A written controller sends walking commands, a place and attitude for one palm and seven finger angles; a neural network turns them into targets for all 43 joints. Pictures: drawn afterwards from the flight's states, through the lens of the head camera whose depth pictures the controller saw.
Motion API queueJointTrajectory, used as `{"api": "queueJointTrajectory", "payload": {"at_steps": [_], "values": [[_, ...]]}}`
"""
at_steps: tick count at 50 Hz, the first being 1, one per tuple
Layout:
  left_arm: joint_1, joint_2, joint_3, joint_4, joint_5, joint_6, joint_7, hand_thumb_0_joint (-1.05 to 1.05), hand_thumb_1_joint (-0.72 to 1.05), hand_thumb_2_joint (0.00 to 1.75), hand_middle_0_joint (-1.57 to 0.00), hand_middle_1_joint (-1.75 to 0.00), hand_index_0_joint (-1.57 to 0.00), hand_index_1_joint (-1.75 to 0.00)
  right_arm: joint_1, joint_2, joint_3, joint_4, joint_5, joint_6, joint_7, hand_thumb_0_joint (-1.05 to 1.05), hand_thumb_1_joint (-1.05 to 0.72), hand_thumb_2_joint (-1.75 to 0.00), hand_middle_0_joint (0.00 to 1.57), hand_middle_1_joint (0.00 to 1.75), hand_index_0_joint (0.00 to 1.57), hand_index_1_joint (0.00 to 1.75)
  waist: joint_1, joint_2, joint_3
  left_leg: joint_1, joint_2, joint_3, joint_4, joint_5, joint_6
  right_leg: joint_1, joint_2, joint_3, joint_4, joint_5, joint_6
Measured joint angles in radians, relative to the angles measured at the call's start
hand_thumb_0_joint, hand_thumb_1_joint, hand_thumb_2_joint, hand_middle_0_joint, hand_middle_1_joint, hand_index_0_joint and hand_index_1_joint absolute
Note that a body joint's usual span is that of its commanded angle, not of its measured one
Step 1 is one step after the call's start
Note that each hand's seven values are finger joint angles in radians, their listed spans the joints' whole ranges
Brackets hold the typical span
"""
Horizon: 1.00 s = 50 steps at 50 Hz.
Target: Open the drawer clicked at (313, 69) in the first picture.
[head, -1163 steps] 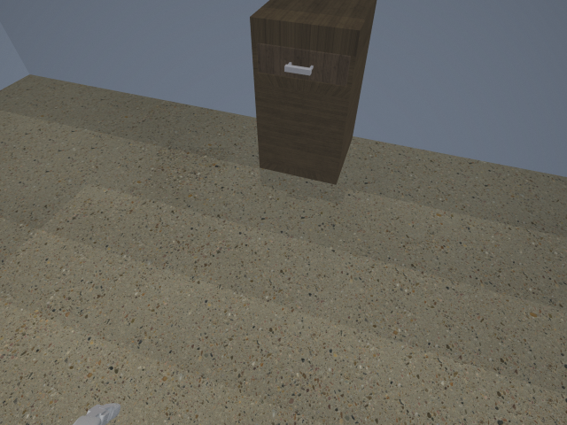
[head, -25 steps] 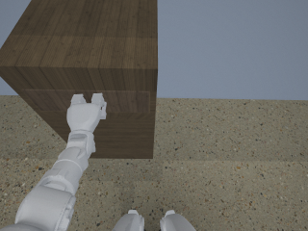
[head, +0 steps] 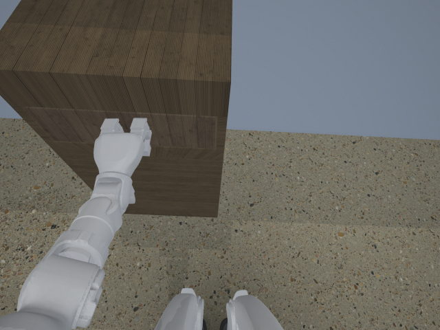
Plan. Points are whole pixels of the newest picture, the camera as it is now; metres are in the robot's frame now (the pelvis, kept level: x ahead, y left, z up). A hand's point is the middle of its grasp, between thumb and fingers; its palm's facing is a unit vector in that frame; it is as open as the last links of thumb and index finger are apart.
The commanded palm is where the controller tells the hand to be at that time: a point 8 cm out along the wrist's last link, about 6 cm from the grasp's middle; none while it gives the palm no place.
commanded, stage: lower the fingers behind the handle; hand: left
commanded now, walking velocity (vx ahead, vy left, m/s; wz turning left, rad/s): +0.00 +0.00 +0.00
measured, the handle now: (125, 140) +0.50 +0.21 -0.05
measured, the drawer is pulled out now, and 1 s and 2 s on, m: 0.00 0.00 0.00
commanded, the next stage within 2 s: lift the fingers back up to retry in 0.50 s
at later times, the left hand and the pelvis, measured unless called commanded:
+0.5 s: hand (129, 163) +0.44 +0.19 -0.04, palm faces +0.01 -0.03 -1.00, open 13.9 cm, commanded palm +0.42 +0.18 -0.01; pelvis -0.02 +0.01 -0.01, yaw +0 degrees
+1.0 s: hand (124, 154) +0.45 +0.19 -0.01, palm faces -0.01 -0.07 -1.00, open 13.8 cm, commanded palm +0.42 +0.19 +0.05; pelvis +0.00 +0.02 +0.02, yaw -1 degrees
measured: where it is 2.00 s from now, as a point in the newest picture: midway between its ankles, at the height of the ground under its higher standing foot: outside the picture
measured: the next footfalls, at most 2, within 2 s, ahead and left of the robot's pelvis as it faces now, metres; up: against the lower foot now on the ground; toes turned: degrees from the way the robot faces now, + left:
none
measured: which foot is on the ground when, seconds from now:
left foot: down 0.00-1.00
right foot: down 0.00-1.00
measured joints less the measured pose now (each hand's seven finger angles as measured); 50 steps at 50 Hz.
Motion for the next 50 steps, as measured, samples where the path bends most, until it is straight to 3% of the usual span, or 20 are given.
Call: {"api": "queueJointTrajectory", "payload": {"at_steps": [6,16,33,40,44,50], "values": [[-0.024,-0.008,-0.021,0.024,-0.009,0.030,0.006,0.00,-0.49,0.30,-0.31,-1.20,-0.26,-1.31,-0.005,0.005,0.009,-0.003,0.005,0.000,0.001,0.01,-0.90,-0.90,0.21,0.29,0.20,0.30,-0.002,0.001,0.001,-0.015,-0.001,-0.002,0.014,0.003,0.001,-0.014,-0.002,-0.005,0.013,0.001,0.001],[-0.051,0.003,-0.021,0.029,-0.018,0.040,-0.028,0.00,-0.49,0.30,-0.31,-1.20,-0.24,-1.32,0.002,0.001,0.018,-0.013,0.010,-0.003,-0.006,0.01,-0.90,-0.90,0.21,0.29,0.21,0.30,-0.014,0.005,0.006,-0.039,0.000,-0.003,0.037,0.009,0.003,-0.035,-0.003,-0.012,0.030,0.009,0.004],[-0.077,0.006,-0.028,0.033,-0.022,0.043,-0.027,0.00,-0.49,0.30,-0.31,-1.20,-0.25,-1.34,0.023,-0.005,0.019,-0.002,0.012,-0.007,-0.008,0.01,-0.90,-0.90,0.21,0.29,0.21,0.30,-0.021,0.010,0.009,-0.066,-0.001,0.000,0.053,0.014,0.013,-0.059,-0.006,-0.014,0.043,0.014,0.015],[-0.043,0.000,-0.023,0.006,-0.041,0.053,-0.070,0.00,-0.49,0.30,-0.31,-1.20,-0.27,-1.27,0.021,0.003,0.013,-0.007,0.018,0.000,-0.012,0.01,-0.90,-0.90,0.21,0.29,0.21,0.30,-0.025,0.018,0.025,-0.009,0.000,0.005,0.005,0.025,0.017,-0.004,-0.004,0.001,-0.004,0.027,0.021],[-0.009,0.002,-0.008,-0.007,-0.047,0.030,-0.090,0.00,-0.49,0.30,-0.30,-1.19,-0.28,-1.24,0.029,0.008,0.015,-0.009,0.021,0.000,-0.020,0.01,-0.90,-0.90,0.21,0.29,0.21,0.30,-0.028,0.016,0.027,0.042,0.001,0.008,-0.042,0.033,0.018,0.046,-0.002,0.013,-0.050,0.036,0.023],[0.035,0.002,-0.001,-0.045,-0.036,-0.007,-0.064,0.00,-0.49,0.30,-0.31,-1.19,-0.31,-1.21,0.044,0.004,0.004,-0.003,0.018,0.007,-0.020,0.01,-0.90,-0.90,0.21,0.29,0.21,0.30,-0.017,0.018,0.022,0.120,0.001,0.007,-0.102,0.035,0.019,0.124,0.000,0.025,-0.112,0.042,0.023]]}}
